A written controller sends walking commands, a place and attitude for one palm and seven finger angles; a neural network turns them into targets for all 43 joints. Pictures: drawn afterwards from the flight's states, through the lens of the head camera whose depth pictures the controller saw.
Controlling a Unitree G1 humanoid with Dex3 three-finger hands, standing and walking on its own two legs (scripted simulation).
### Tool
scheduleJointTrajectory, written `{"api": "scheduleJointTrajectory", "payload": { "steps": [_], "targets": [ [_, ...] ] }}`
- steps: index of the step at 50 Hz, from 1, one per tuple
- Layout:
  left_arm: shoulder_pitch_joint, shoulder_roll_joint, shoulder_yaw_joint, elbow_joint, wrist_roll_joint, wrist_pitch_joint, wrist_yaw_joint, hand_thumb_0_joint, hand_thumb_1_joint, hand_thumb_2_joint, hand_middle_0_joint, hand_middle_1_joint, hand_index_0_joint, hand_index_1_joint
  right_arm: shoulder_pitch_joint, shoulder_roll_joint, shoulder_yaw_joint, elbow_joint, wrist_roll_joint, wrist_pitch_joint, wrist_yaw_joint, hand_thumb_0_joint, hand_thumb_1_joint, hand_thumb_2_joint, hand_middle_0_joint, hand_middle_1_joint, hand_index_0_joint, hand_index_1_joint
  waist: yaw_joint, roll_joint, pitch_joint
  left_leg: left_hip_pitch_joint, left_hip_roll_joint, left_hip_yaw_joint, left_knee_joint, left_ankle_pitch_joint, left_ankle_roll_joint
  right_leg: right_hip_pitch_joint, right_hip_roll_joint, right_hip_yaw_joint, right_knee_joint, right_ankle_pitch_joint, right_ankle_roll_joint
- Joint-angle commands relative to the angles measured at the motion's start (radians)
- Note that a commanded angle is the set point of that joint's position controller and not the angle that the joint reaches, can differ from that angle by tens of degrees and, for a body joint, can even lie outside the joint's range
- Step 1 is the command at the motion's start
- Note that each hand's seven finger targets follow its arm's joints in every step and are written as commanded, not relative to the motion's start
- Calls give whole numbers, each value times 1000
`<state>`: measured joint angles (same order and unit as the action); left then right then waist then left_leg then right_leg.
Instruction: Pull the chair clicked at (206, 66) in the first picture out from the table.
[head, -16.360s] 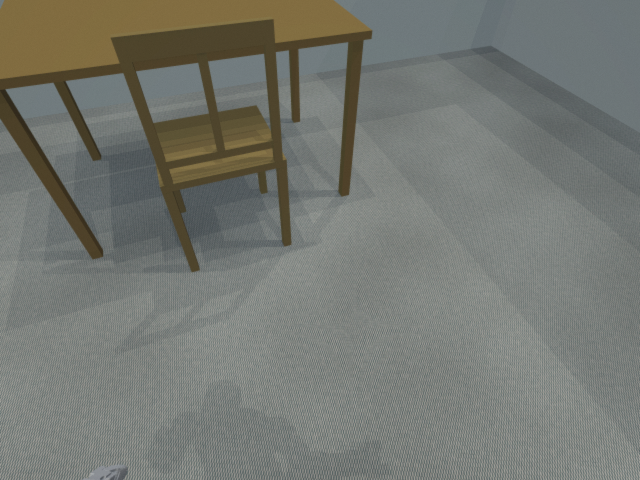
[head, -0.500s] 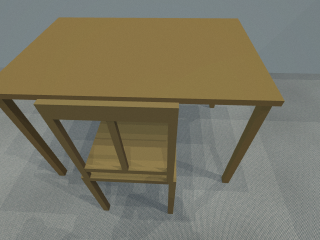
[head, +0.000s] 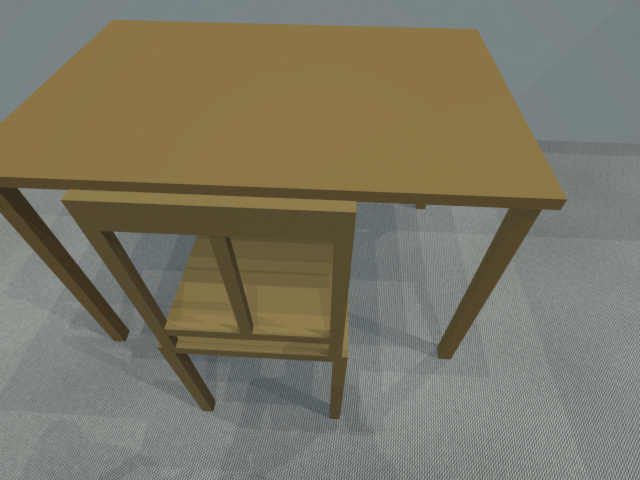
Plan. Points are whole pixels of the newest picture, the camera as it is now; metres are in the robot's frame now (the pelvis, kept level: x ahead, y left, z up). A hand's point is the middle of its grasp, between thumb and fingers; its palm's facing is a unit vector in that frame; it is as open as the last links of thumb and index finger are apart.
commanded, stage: raise the hand toward the chair's back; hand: left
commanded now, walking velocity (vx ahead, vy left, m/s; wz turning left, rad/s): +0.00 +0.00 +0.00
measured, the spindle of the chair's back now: (234, 288) +0.43 +0.18 -0.09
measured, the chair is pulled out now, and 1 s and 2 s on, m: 0.00 0.00 0.00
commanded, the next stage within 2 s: none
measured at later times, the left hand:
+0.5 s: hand out of the picture +0.12 +0.19 -0.08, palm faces +0.14 -0.99 -0.02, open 9.9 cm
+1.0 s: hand (168, 450) +0.17 +0.20 -0.06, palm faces +0.02 -1.00 -0.05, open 14.3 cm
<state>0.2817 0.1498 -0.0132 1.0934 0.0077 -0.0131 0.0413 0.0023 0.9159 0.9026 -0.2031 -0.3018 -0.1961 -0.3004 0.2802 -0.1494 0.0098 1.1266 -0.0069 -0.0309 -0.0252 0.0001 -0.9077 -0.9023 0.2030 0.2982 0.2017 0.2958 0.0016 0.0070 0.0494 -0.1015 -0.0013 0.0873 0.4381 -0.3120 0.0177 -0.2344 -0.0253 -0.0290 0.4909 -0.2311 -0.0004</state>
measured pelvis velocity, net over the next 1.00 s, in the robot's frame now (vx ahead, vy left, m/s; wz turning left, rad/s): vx -0.04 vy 0.01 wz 0.05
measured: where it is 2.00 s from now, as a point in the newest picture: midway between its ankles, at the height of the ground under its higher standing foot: outside the picture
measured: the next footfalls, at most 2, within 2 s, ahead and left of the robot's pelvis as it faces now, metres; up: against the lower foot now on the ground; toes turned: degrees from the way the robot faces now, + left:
none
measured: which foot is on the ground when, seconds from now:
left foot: down 0.00-1.00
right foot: down 0.00-1.00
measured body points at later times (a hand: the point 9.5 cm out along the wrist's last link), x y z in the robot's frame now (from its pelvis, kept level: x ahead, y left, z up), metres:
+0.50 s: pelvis -0.04 -0.02 -0.10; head +0.02 +0.01 +0.35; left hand +0.11 +0.24 -0.07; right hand +0.22 -0.25 -0.12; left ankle -0.05 +0.10 -0.74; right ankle +0.02 -0.12 -0.74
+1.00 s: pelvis -0.04 +0.01 -0.09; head +0.04 +0.02 +0.35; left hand +0.16 +0.26 -0.05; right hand +0.14 -0.24 -0.17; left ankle -0.05 +0.10 -0.74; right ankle +0.02 -0.12 -0.74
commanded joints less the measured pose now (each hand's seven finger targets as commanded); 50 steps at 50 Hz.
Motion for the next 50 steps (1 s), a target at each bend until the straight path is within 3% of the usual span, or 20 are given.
{"api": "scheduleJointTrajectory", "payload": {
  "steps": [1,2,3,4,5,6,7,9,10,13,14,16,18,21,22,27,31,35,42,50],
  "targets": [
    [-634,347,150,-1513,-195,-245,22,0,877,890,-198,-296,-198,-296,-14,-292,-41,-442,58,-169,-45,0,-900,-900,200,300,200,300,-71,105,-493,55,9,-101,-28,394,-3,173,-35,54,20,399,-32],
    [-427,429,235,-1437,-149,-230,81,0,853,880,-195,-293,-195,-293,-100,-193,-10,-380,51,-244,-85,0,-900,-900,200,300,200,300,-26,209,-421,78,32,-42,-13,338,-8,114,3,52,44,173,-36],
    [26,66,17,-1156,-140,-92,75,0,830,870,-193,-289,-193,-289,-100,-164,-21,-415,43,-295,-73,0,-900,-900,200,300,200,300,-23,192,-287,-33,35,-79,-38,341,-22,15,14,-30,50,49,-35],
    [65,-13,6,-1036,-189,-49,71,0,807,860,-191,-285,-191,-285,-85,-184,-24,-371,60,-308,-72,0,-900,-900,200,300,200,300,-39,49,-122,-121,33,-103,-12,256,-25,-67,3,-60,44,25,-18],
    [-51,7,5,-1108,-197,-101,49,0,783,850,-188,-282,-188,-282,-87,-224,-41,-425,52,-325,-64,0,-900,-900,200,300,200,300,-68,18,-26,-201,20,-125,40,160,-18,-136,1,-67,34,10,-8],
    [-49,37,44,-1068,-188,-162,23,0,760,840,-186,-278,-186,-278,-71,-236,-55,-439,34,-336,-56,0,-900,-900,200,300,200,300,-80,-39,-23,-261,7,-121,91,82,-15,-207,2,-74,51,-46,-7],
    [51,18,71,-973,-193,-222,-11,0,737,830,-184,-274,-184,-274,-78,-230,-66,-471,22,-341,-43,0,-900,-900,200,300,200,300,-60,-116,-12,-336,-6,-114,138,30,-17,-250,2,-79,77,-107,-12],
    [278,-57,62,-856,-223,-369,-120,0,690,810,-179,-267,-179,-267,-110,-217,-79,-547,11,-354,-10,0,-900,-900,200,300,200,300,13,-262,-77,-489,-13,-93,247,-35,-28,-325,0,-70,179,-214,-18],
    [320,-36,96,-856,-240,-454,-181,0,667,800,-177,-263,-177,-263,-119,-218,-89,-577,11,-352,7,0,-900,-900,200,300,200,300,32,-269,-121,-552,-18,-79,296,-42,-35,-327,0,-54,227,-216,-21],
    [342,93,202,-827,-232,-669,-357,0,597,770,-170,-252,-170,-252,-162,-232,-109,-660,17,-324,58,0,-900,-900,200,300,200,300,45,-125,-196,-681,-38,-54,442,-27,-42,-326,-20,23,339,-141,-43],
    [342,122,236,-815,-231,-676,-381,0,573,760,-167,-249,-167,-249,-182,-228,-113,-692,27,-311,60,0,-900,-900,200,300,200,300,62,-108,-212,-733,-41,-43,471,-50,-32,-354,-25,43,364,-164,-43],
    [254,136,246,-924,-269,-644,-396,0,527,740,-163,-241,-163,-241,-194,-228,-109,-747,38,-283,50,0,-900,-900,200,300,200,300,61,-98,-255,-794,-50,-32,512,-94,-16,-374,-28,80,381,-228,-31],
    [158,178,280,-1103,-297,-624,-368,0,480,720,-158,-234,-158,-234,-184,-220,-109,-790,40,-266,35,0,-900,-900,200,300,200,300,53,-2,-324,-782,-42,-44,537,-108,-10,-390,-23,100,394,-279,-30],
    [67,185,261,-1352,-286,-658,-312,0,410,690,-151,-223,-151,-223,-137,-200,-101,-783,29,-266,19,0,-900,-900,200,300,200,300,13,122,-411,-719,-16,-74,579,-31,1,-434,-2,72,461,-161,-36],
    [-8,201,245,-1414,-283,-672,-310,0,387,680,-149,-219,-149,-219,-120,-208,-93,-769,21,-265,14,0,-900,-900,200,300,200,300,-23,102,-424,-727,-10,-90,611,-15,3,-458,5,73,486,-130,-34],
    [2,151,147,-1305,-288,-625,-406,0,270,630,-137,-201,-137,-201,-111,-228,-72,-722,31,-286,-9,0,-900,-900,200,300,200,300,-84,61,-372,-783,3,-120,670,-62,11,-558,17,50,492,-186,-28],
    [106,192,226,-1255,-311,-470,-447,0,177,590,-128,-186,-128,-186,-123,-224,-77,-736,53,-279,-24,0,-900,-900,200,300,200,300,-28,-7,-463,-799,-7,-117,633,-55,9,-454,6,43,465,-202,-15],
    [168,200,299,-1305,-332,-392,-390,0,83,550,-118,-172,-118,-172,-143,-195,-76,-751,49,-261,-27,0,-900,-900,200,300,200,300,19,-21,-508,-766,-10,-124,583,29,2,-382,5,9,479,-104,-14],
    [146,178,257,-1277,-290,-467,-320,0,-80,480,-102,-146,-102,-146,-134,-201,-71,-738,37,-264,-24,0,-900,-900,200,300,200,300,-9,-32,-391,-776,-2,-131,557,-35,-2,-488,10,-23,481,-194,-20],
    [113,207,249,-1327,-279,-487,-313,0,-267,400,-83,-117,-83,-117,-90,-224,-71,-752,40,-263,-25,0,-900,-900,200,300,200,300,-11,49,-413,-701,-2,-139,523,-4,-9,-500,11,-47,487,-162,-27]
  ]
}}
